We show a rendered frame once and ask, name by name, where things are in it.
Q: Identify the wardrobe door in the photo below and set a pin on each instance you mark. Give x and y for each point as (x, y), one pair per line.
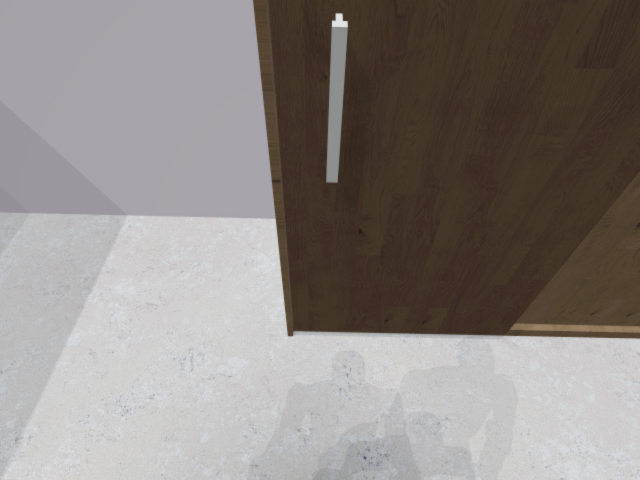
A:
(599, 284)
(481, 142)

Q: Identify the handle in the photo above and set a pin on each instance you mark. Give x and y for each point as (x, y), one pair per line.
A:
(336, 91)

